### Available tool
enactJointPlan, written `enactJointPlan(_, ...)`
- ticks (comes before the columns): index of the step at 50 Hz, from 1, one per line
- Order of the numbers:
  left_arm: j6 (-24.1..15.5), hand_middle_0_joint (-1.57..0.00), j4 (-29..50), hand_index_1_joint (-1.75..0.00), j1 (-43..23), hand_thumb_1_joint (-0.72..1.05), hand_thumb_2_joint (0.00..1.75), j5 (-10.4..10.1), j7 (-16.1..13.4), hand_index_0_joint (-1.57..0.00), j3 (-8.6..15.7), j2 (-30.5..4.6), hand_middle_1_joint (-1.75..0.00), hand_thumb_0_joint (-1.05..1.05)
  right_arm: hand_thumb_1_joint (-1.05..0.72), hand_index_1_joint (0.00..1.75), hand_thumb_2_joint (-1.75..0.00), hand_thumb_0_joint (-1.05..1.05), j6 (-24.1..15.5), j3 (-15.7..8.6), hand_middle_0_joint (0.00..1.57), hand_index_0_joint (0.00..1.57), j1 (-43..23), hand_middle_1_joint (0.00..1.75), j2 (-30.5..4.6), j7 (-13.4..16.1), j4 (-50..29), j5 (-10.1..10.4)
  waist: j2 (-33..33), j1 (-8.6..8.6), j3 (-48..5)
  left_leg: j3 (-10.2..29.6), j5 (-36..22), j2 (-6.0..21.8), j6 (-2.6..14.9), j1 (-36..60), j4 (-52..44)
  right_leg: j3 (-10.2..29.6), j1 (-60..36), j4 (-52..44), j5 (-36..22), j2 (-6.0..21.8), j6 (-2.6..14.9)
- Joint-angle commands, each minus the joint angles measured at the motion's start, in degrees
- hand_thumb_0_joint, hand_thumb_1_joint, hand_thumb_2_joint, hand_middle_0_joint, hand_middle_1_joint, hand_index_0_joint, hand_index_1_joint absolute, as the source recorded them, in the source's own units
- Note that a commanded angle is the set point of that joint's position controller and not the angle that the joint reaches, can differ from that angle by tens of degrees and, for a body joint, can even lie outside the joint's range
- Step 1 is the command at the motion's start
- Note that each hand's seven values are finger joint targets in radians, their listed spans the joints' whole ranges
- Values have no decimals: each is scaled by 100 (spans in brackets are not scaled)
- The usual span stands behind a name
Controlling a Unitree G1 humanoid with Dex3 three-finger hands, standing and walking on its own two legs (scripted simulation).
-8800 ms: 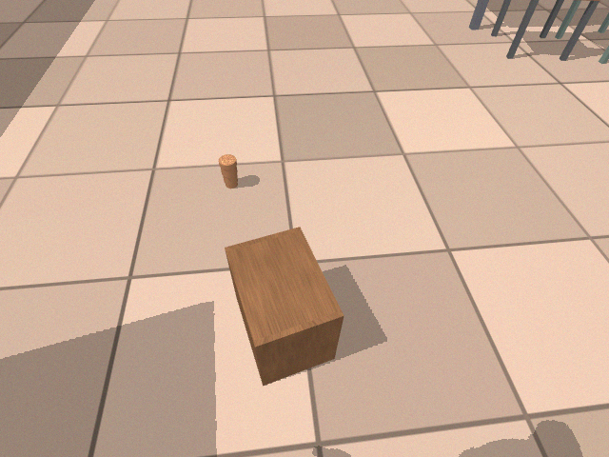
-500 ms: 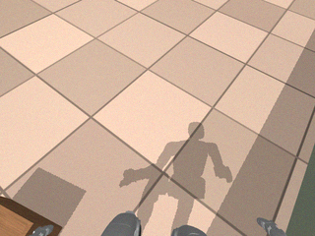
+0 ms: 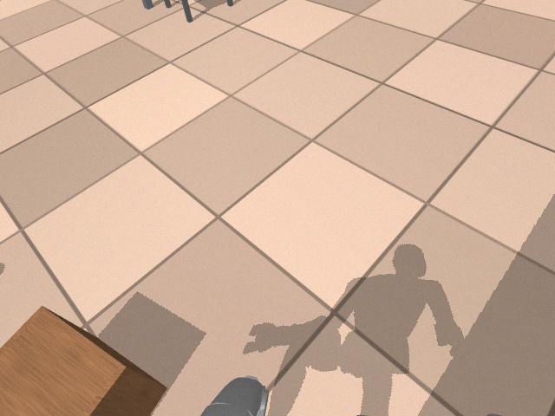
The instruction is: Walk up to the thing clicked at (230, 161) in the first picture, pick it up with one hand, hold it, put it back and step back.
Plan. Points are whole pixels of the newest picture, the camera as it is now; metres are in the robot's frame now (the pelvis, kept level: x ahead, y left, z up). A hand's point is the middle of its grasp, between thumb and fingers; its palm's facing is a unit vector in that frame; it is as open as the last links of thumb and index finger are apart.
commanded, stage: walk up
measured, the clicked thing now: out of the picture +0.62 +1.38 -0.68
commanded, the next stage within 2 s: stand in 1.22 s
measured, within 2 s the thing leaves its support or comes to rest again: neither
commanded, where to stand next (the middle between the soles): +0.10 +0.01 m, yaw +1 degrees
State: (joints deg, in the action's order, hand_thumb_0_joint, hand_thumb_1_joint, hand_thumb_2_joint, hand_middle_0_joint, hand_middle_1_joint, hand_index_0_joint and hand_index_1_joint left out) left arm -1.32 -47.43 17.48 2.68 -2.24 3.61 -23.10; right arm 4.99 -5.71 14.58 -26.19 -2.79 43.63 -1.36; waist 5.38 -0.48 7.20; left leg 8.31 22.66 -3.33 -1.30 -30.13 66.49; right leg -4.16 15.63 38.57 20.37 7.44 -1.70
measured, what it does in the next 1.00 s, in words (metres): steps on the spot: left foot, then right foot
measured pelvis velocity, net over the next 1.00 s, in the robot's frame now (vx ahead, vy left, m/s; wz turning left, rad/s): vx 0.01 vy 0.02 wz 0.05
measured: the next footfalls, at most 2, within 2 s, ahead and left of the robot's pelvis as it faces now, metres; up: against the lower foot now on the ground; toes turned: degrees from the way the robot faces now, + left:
left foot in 0.10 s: +0.05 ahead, +0.15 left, +0.00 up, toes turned +2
right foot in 0.42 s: +0.09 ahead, -0.11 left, +0.00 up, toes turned +1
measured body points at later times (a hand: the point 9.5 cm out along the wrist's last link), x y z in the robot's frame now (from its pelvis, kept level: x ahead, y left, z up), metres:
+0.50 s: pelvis +0.00 +0.02 -0.01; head +0.02 +0.03 +0.44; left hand +0.05 +0.34 -0.13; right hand +0.09 -0.30 -0.11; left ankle +0.01 +0.16 -0.71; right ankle +0.05 -0.10 -0.72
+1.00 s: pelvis +0.01 +0.02 +0.02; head +0.03 +0.02 +0.47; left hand +0.10 +0.33 -0.11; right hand +0.11 -0.28 -0.11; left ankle +0.01 +0.15 -0.72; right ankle +0.05 -0.11 -0.72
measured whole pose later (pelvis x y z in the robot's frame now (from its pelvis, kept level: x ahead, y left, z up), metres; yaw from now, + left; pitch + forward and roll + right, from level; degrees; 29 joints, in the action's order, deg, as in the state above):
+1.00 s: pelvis +0.01 +0.02 +0.02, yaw +3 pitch -3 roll +0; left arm 0.2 -60.9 5.1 -0.1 1.6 0.4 -20.9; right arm -2.2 0.5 7.1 -20.9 0.4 61.6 0.0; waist -0.5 -0.3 3.9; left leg 1.2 14.4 0.4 -0.8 -9.7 26.7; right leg -1.4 12.4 26.8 11.8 1.9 -0.7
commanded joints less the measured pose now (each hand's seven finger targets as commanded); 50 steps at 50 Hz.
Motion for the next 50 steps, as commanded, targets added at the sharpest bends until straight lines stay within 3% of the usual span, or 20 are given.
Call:
enactJointPlan(1, -181, -20, 541, -30, -179, 90, 90, 81, 50, -20, 532, -1649, -30, 0, -90, 30, -90, 0, -378, -187, 20, 20, -395, 30, -725, 1, -369, 55, -2164, -352, -440, -738, 493, 263, -31, 135, -2180, 631, -687, -1373, 821, 537, 1103)
enactJointPlan(3, -110, -20, 601, -30, -413, 90, 90, 39, 122, -20, 517, -1776, -30, 0, -90, 30, -90, 0, -475, -209, 20, 20, -7, 30, -765, 57, -107, 40, -2276, -70, -559, -950, 308, 319, 99, 1039, -3142, 706, -224, -1043, 643, 689, 1093)
enactJointPlan(5, 25, -20, 546, -30, -160, 90, 90, -25, 154, -20, 342, -1246, -30, 0, -90, 30, -90, 0, -618, -304, 20, 20, 857, 30, -969, 200, 401, -3, -684, 329, -1001, -785, -220, 66, 148, 2687, -3985, 305, 643, 1002, 263, 403, 784)
enactJointPlan(6, 86, -20, 532, -30, 253, 90, 90, -98, 175, -20, 150, -654, -30, 0, -90, 30, -90, 0, -689, -325, 20, 20, 766, 30, -1199, 270, 333, -67, 564, 176, -942, 654, 109, 874, 366, 2776, -4386, 85, 1325, 1988, 1222, 52, 474)
enactJointPlan(7, 102, -20, 603, -30, -35, 90, 90, -189, 158, -20, 143, -703, -30, 0, -90, 30, -90, 0, -753, -337, 20, 20, 619, 30, -1701, 315, 169, -85, 978, 210, -712, 2995, 845, 2028, 943, 2287, -5089, 332, 2206, 2325, 1428, -647, 289)
enactJointPlan(8, 88, -20, 501, -30, -466, 90, 90, -146, 98, -20, 328, -1395, -30, 0, -90, 30, -90, 0, -731, -399, 20, 20, 474, 30, -2098, 294, 250, 26, 670, 373, -457, 3653, 1424, 2478, 1685, 1392, -5223, 870, 1769, 2462, 1648, -396, 384)
enactJointPlan(9, 56, -20, 471, -30, -612, 90, 90, -139, 92, -20, 344, -1618, -30, 0, -90, 30, -90, 0, -712, -361, 20, 20, 162, 30, -1931, 314, 240, 24, 388, 229, -62, 3301, 1353, 2375, 1843, 1126, -5155, 894, 1804, 2522, 1445, -192, 353)
enactJointPlan(12, 63, -20, 78, -30, 23, 90, 90, -243, 178, -20, 322, -1346, -30, 0, -90, 30, -90, 0, -855, -87, 20, 20, -130, 30, -1231, 392, 185, 27, 372, -83, -80, 1291, -690, 1620, 1266, 1346, -4340, 819, 1456, 1839, 697, -124, 358)
enactJointPlan(17, 97, -20, -24, -30, -207, 90, 90, -160, 258, -20, 301, -1163, -30, 0, -90, 30, -90, 0, -869, -58, 20, 20, 11, 30, -1187, 436, 313, 21, 535, 77, -435, 848, -1683, 1577, 1238, 1222, -3993, 426, 480, 625, 722, -429, 338)
enactJointPlan(20, 47, -20, -278, -30, 143, 90, 90, -128, 219, -20, 302, -1074, -30, 0, -90, 30, -90, 0, -760, 50, 20, 20, -433, 30, -989, 444, 232, 106, 344, -269, -593, 299, -1563, 1262, 887, 475, -3268, 255, -721, -690, -464, -652, 452)
enactJointPlan(21, 8, -20, -260, -30, 75, 90, 90, -92, 210, -20, 336, -1246, -30, 0, -90, 30, -90, 0, -734, 136, 20, 20, -287, 30, -763, 451, 247, 151, -212, -239, -710, 36, -1265, 972, 652, 327, -2834, 776, -939, -1058, -688, -362, 532)
enactJointPlan(23, -32, -20, -92, -30, -547, 90, 90, -100, 232, -20, 353, -1682, -30, 0, -90, 30, -90, 0, -672, 128, 20, 20, -166, 30, -647, 502, 352, 159, -1320, -26, -639, -724, 813, 237, 305, 392, -1594, 2931, -105, -2078, 435, 1218, 1382)
enactJointPlan(24, -23, -20, 4, -30, -937, 90, 90, -94, 270, -20, 328, -1676, -30, 0, -90, 30, -90, 0, -682, 56, 20, 20, 43, 30, -836, 494, 557, 144, -1300, 118, -551, -631, 995, 366, 252, 1148, -1467, 3037, 669, -2038, 648, 1415, 1640)
enactJointPlan(26, 45, -20, 4, -30, -1199, 90, 90, -128, 292, -20, 191, -1337, -30, 0, -90, 30, -90, 0, -761, 59, 20, 20, 146, 30, -826, 429, 762, 160, -1036, 322, -384, -680, 331, 334, 359, 1738, -2869, 1801, 956, -1594, 325, 638, 1109)
enactJointPlan(28, 58, -20, -137, -30, -1071, 90, 90, -181, 295, -20, 108, -1092, -30, 0, -90, 30, -90, 0, -816, 75, 20, 20, 51, 30, -815, 422, 834, 122, -891, 200, -601, 46, -467, 720, 516, 1882, -3727, 1173, 795, -941, -165, 83, 622)
enactJointPlan(30, 71, -20, -314, -30, -886, 90, 90, -218, 331, -20, 76, -1019, -30, 0, -90, 30, -90, 0, -850, 103, 20, 20, -375, 30, -1010, 427, 731, 65, -728, -6, -701, 966, 188, 1285, 796, 1465, -4216, 977, 531, -638, 18, -270, 434)
enactJointPlan(32, 50, -20, -473, -30, -806, 90, 90, -213, 331, -20, 87, -1051, -30, 0, -90, 30, -90, 0, -823, 161, 20, 20, -640, 30, -1025, 384, 810, 60, -701, -142, -521, 657, 560, 1189, 705, 759, -4231, 1034, -205, -1064, 407, -230, 494)
enactJointPlan(35, -26, -20, -543, -30, -1087, 90, 90, -249, 325, -20, 58, -1101, -30, 0, -90, 30, -90, 0, -846, 248, 20, 20, -627, 30, -794, 357, 1004, 65, -591, 6, -573, -102, -396, 694, 400, 1213, -4056, 1329, -114, -1391, -197, 80, 651)
enactJointPlan(41, -46, -20, -808, -30, -1235, 90, 90, -295, 286, -20, -9, -1039, -30, 0, -90, 30, -90, 0, -875, 311, 20, 20, -747, 30, -745, 366, 1258, 130, -624, 2, -989, -153, -1794, 873, 373, 1776, -4156, 979, -610, -1439, -1584, 34, 505)
enactJointPlan(50, 18, -20, -1122, -30, -1432, 90, 90, -307, 290, -20, -60, -943, -30, 0, -90, 30, -90, 0, -841, 322, 20, 20, -1020, 30, -707, 377, 1527, 117, -576, -24, -996, -205, -1912, 969, 323, 2017, -4622, 873, -829, -1700, -1618, 12, 393)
